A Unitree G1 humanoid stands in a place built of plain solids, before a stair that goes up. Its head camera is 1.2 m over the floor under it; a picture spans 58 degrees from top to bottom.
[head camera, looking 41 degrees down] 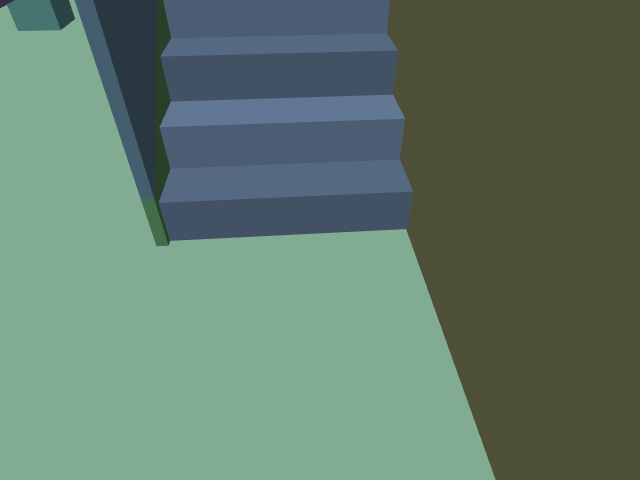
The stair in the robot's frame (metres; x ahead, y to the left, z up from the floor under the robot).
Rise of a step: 0.20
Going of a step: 0.25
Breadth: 1.02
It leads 4 degrees to the left of straight ahead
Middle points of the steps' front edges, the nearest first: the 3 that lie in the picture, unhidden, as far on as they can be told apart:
1.41 0.13 0.20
1.66 0.15 0.39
1.92 0.17 0.59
